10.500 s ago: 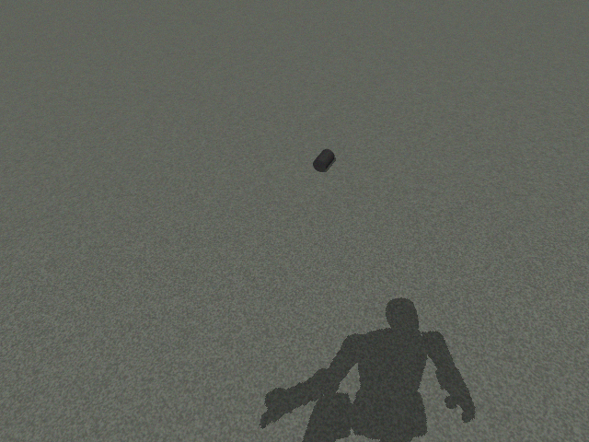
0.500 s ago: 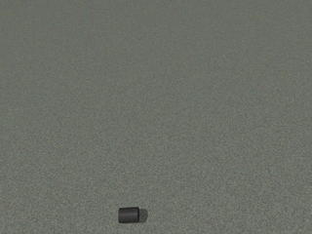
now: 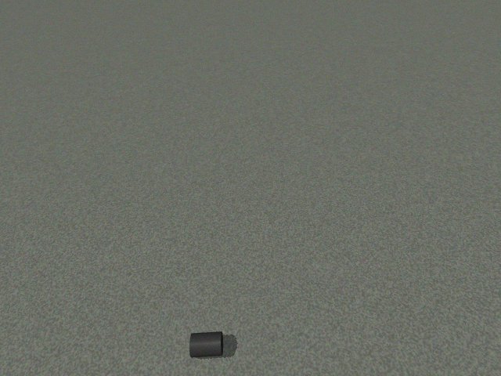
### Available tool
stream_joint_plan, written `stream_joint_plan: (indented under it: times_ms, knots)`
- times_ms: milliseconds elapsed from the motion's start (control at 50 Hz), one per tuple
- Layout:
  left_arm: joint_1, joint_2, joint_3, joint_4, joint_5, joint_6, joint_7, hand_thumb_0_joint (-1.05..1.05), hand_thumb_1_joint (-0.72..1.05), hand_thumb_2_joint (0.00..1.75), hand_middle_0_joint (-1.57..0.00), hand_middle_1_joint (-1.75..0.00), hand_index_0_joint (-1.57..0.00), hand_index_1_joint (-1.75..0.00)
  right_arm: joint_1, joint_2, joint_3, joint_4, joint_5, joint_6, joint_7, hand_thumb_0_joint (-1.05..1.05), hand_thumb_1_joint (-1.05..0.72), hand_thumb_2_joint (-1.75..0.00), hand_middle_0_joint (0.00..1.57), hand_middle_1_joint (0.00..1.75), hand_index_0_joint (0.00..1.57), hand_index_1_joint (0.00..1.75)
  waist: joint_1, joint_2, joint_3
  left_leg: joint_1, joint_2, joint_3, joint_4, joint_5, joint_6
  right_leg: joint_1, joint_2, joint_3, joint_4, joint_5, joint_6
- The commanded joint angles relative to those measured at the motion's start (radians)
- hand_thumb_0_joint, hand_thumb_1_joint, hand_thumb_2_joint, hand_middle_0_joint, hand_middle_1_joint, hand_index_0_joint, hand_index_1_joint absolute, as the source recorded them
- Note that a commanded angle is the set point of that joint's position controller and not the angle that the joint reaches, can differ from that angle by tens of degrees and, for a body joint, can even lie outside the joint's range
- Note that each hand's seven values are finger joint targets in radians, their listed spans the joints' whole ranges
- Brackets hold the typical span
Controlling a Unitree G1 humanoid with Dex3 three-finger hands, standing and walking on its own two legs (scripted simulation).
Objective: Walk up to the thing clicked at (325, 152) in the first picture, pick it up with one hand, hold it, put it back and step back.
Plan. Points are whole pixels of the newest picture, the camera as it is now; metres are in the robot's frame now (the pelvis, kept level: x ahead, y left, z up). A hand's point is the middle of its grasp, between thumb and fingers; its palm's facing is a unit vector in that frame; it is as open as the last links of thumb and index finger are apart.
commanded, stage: rise first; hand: left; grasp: from above
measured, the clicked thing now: (206, 344) +0.43 +0.22 -0.74
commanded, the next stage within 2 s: none
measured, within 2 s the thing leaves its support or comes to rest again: neither
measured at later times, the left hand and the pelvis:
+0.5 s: hand out of the picture +0.14 +0.26 -0.19, palm faces -0.09 -0.91 -0.40, open 12.4 cm; pelvis -0.01 +0.00 -0.04, yaw +0 degrees
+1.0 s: hand out of the picture +0.11 +0.26 -0.25, palm faces -0.18 -0.86 -0.48, open 14.2 cm; pelvis -0.02 +0.01 -0.11, yaw +0 degrees
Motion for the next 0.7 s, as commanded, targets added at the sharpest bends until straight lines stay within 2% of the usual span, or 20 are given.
stream_joint_plan:
  times_ms: [0, 40, 60, 80, 100, 120, 140, 160, 200, 240, 260, 300, 320, 340, 360, 400, 440, 460, 540, 680]
  knots:
    - [-0.036, 0.214, 0.035, -0.058, -0.004, -0.026, 0.013, 0.00, 0.90, 0.90, -0.20, -0.30, -0.20, -0.30, -0.045, -0.210, -0.045, -0.064, 0.004, -0.023, -0.010, 0.00, -0.90, -0.90, 0.20, 0.30, 0.20, 0.30, -0.004, -0.006, -0.071, 0.019, 0.127, -0.095, -0.029, 0.181, 0.028, -0.010, -0.130, 0.089, -0.041, 0.171, -0.024]
    - [-0.039, 0.215, 0.036, -0.057, -0.005, -0.025, 0.014, 0.00, 0.82, 0.94, -0.16, -0.38, -0.17, -0.38, -0.039, -0.207, -0.043, -0.062, 0.004, -0.023, -0.011, 0.00, -0.91, -0.90, 0.20, 0.30, 0.20, 0.30, -0.004, -0.005, -0.066, 0.008, 0.125, -0.095, -0.031, 0.174, 0.027, -0.005, -0.132, 0.092, -0.042, 0.174, -0.024]
    - [-0.390, 0.042, 0.035, -0.408, -0.065, -0.115, 0.029, 0.00, 0.74, 0.93, -0.23, -0.46, -0.20, -0.46, -0.024, -0.045, 0.006, -0.338, 0.077, -0.071, -0.031, 0.00, -0.99, -0.92, 0.20, 0.30, 0.20, 0.30, -0.125, 0.023, 0.006, -0.125, -0.012, 0.033, 0.041, 0.023, 0.019, -0.251, 0.005, 0.006, 0.045, 0.095, -0.014]
    - [-0.510, 0.088, 0.050, -0.334, -0.062, -0.109, 0.033, 0.00, 0.66, 0.93, -0.22, -0.54, -0.19, -0.54, 0.025, -0.073, -0.004, -0.279, 0.076, -0.071, -0.041, 0.00, -0.94, -0.91, 0.20, 0.30, 0.20, 0.30, -0.097, -0.013, -0.040, -0.120, -0.013, 0.025, 0.067, 0.005, 0.021, -0.206, 0.005, -0.006, 0.058, 0.061, -0.011]
    - [-0.334, 0.154, 0.096, -0.152, -0.045, -0.067, 0.038, 0.00, 0.58, 0.96, -0.19, -0.60, -0.15, -0.62, 0.054, -0.102, -0.017, -0.267, 0.074, -0.061, -0.045, 0.00, -0.94, -0.91, 0.20, 0.30, 0.20, 0.30, -0.082, -0.046, -0.020, -0.159, -0.022, 0.029, 0.087, -0.030, 0.024, -0.219, 0.012, -0.017, 0.065, 0.008, -0.018]
    - [-0.236, 0.168, 0.114, -0.082, -0.034, -0.048, 0.024, 0.00, 0.50, 0.95, -0.16, -0.68, -0.14, -0.70, 0.064, -0.105, -0.029, -0.296, 0.074, -0.049, -0.045, 0.00, -0.91, -0.90, 0.20, 0.30, 0.20, 0.30, -0.045, -0.046, -0.015, -0.202, -0.015, 0.033, 0.123, -0.013, 0.022, -0.240, 0.014, -0.023, 0.098, 0.006, -0.020]
    - [-0.290, 0.207, 0.126, -0.121, -0.011, -0.048, 0.014, 0.00, 0.44, 0.93, -0.13, -0.76, -0.13, -0.77, 0.075, -0.108, -0.044, -0.320, 0.064, -0.049, -0.051, 0.00, -0.91, -0.90, 0.20, 0.30, 0.20, 0.30, -0.040, -0.039, -0.094, -0.205, -0.017, 0.030, 0.155, 0.008, 0.022, -0.247, 0.013, -0.017, 0.133, 0.024, -0.022]
    - [-0.346, 0.281, 0.171, -0.180, 0.008, -0.062, 0.009, 0.00, 0.36, 0.95, -0.13, -0.82, -0.13, -0.82, 0.100, -0.107, -0.059, -0.332, 0.058, -0.055, -0.058, 0.00, -0.91, -0.90, 0.20, 0.30, 0.20, 0.30, -0.031, -0.017, -0.194, -0.194, -0.016, 0.024, 0.191, 0.048, 0.021, -0.236, 0.008, -0.009, 0.176, 0.076, -0.019]
    - [-0.155, 0.231, 0.184, -0.051, 0.059, -0.036, -0.017, 0.00, 0.21, 0.91, -0.11, -0.95, -0.14, -0.91, 0.140, -0.098, -0.080, -0.357, 0.039, -0.062, -0.046, 0.00, -0.95, -0.91, 0.20, 0.30, 0.20, 0.30, -0.023, -0.019, -0.248, -0.270, -0.025, 0.016, 0.276, 0.104, 0.019, -0.260, 0.006, -0.008, 0.260, 0.139, -0.022]
    - [-0.075, 0.238, 0.218, -0.119, 0.100, -0.016, -0.027, 0.00, 0.05, 0.94, -0.10, -0.99, -0.12, -0.96, 0.138, -0.088, -0.095, -0.420, 0.035, -0.061, -0.036, 0.00, -0.95, -0.91, 0.20, 0.30, 0.20, 0.30, 0.030, 0.029, -0.349, -0.273, -0.035, 0.018, 0.309, 0.152, 0.012, -0.221, 0.006, -0.006, 0.300, 0.168, -0.030]
    - [-0.083, 0.238, 0.218, -0.183, 0.109, -0.001, -0.022, 0.00, -0.03, 0.94, -0.10, -1.00, -0.12, -0.97, 0.127, -0.082, -0.096, -0.454, 0.040, -0.061, -0.036, 0.00, -0.94, -0.91, 0.20, 0.30, 0.20, 0.30, 0.038, 0.048, -0.376, -0.265, -0.038, 0.020, 0.302, 0.158, 0.009, -0.203, 0.007, -0.004, 0.299, 0.167, -0.031]
    - [-0.058, 0.165, 0.177, -0.202, 0.123, 0.056, -0.011, 0.00, -0.19, 0.94, -0.09, -1.03, -0.11, -1.01, 0.108, -0.066, -0.087, -0.494, 0.043, -0.058, -0.034, 0.00, -0.91, -0.90, 0.20, 0.30, 0.20, 0.30, 0.027, 0.044, -0.312, -0.301, -0.037, 0.018, 0.301, 0.133, 0.006, -0.247, 0.011, -0.010, 0.290, 0.131, -0.030]
    - [-0.112, 0.152, 0.164, -0.225, 0.129, 0.081, -0.006, 0.00, -0.27, 0.94, -0.11, -1.02, -0.12, -1.00, 0.093, -0.069, -0.087, -0.512, 0.046, -0.060, -0.032, 0.00, -0.92, -0.90, 0.20, 0.30, 0.20, 0.30, 0.007, 0.039, -0.266, -0.329, -0.029, 0.013, 0.314, 0.101, 0.005, -0.301, 0.016, -0.015, 0.297, 0.089, -0.031]
    - [-0.148, 0.173, 0.170, -0.243, 0.133, 0.101, 0.000, 0.00, -0.35, 0.93, -0.11, -1.00, -0.12, -1.00, 0.071, -0.071, -0.086, -0.531, 0.046, -0.063, -0.030, 0.00, -0.90, -0.90, 0.20, 0.30, 0.20, 0.30, 0.004, 0.030, -0.234, -0.361, -0.021, 0.004, 0.326, 0.066, 0.003, -0.341, 0.021, -0.021, 0.312, 0.043, -0.030]
    - [-0.138, 0.181, 0.173, -0.261, 0.142, 0.120, 0.003, 0.00, -0.43, 0.96, -0.11, -1.01, -0.11, -1.01, 0.066, -0.070, -0.088, -0.553, 0.047, -0.066, -0.029, 0.00, -0.91, -0.90, 0.20, 0.30, 0.20, 0.30, 0.003, 0.025, -0.226, -0.386, -0.021, 0.004, 0.343, 0.026, 0.006, -0.369, 0.020, -0.021, 0.320, 0.002, -0.031]
    - [-0.110, 0.144, 0.157, -0.300, 0.142, 0.140, 0.008, 0.00, -0.53, 0.96, -0.10, -1.05, -0.10, -1.04, 0.084, -0.062, -0.088, -0.572, 0.046, -0.079, -0.026, 0.00, -0.91, -0.90, 0.20, 0.30, 0.20, 0.30, -0.014, -0.015, -0.227, -0.418, -0.015, 0.003, 0.375, -0.023, 0.011, -0.417, 0.027, -0.026, 0.354, -0.050, -0.028]
    - [-0.104, 0.137, 0.164, -0.349, 0.148, 0.146, 0.011, 0.00, -0.55, 0.97, -0.09, -1.04, -0.09, -1.04, 0.100, -0.059, -0.090, -0.589, 0.045, -0.094, -0.026, 0.00, -0.90, -0.90, 0.20, 0.30, 0.20, 0.30, -0.025, -0.017, -0.239, -0.452, -0.014, 0.002, 0.422, -0.041, 0.015, -0.469, 0.028, -0.024, 0.399, -0.063, -0.027]
    - [-0.102, 0.155, 0.184, -0.388, 0.152, 0.142, 0.013, 0.00, -0.54, 0.96, -0.09, -1.03, -0.09, -1.03, 0.112, -0.057, -0.095, -0.595, 0.042, -0.102, -0.026, 0.00, -0.89, -0.90, 0.20, 0.30, 0.20, 0.30, -0.017, -0.012, -0.273, -0.468, -0.012, 0.001, 0.457, -0.019, 0.015, -0.477, 0.027, -0.025, 0.432, -0.043, -0.026]
    - [-0.084, 0.169, 0.197, -0.540, 0.175, 0.120, 0.020, 0.00, -0.55, 0.97, -0.09, -1.05, -0.08, -1.05, 0.112, -0.045, -0.098, -0.625, 0.035, -0.134, -0.028, 0.00, -0.89, -0.90, 0.20, 0.30, 0.20, 0.30, -0.025, 0.029, -0.355, -0.506, -0.008, -0.001, 0.558, 0.006, 0.016, -0.552, 0.022, -0.013, 0.539, -0.015, -0.025]
    - [0.070, 0.163, 0.200, -0.714, 0.205, 0.154, 0.022, 0.00, -0.59, 0.99, -0.08, -1.05, -0.07, -1.06, 0.103, -0.045, -0.103, -0.665, 0.026, -0.153, -0.036, 0.00, -0.90, -0.90, 0.20, 0.30, 0.20, 0.30, -0.031, 0.090, -0.402, -0.530, 0.009, -0.027, 0.622, 0.046, 0.006, -0.637, 0.023, -0.020, 0.628, -0.027, -0.030]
